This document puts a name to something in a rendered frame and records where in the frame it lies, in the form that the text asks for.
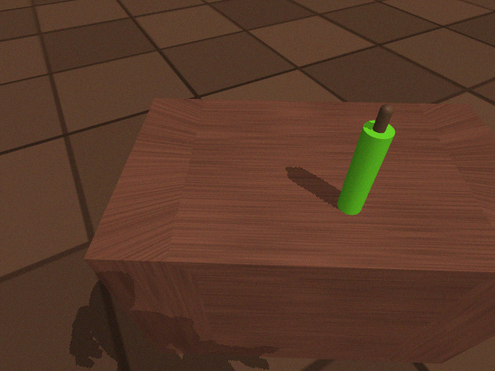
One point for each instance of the bottle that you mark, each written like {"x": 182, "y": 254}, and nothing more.
{"x": 372, "y": 146}

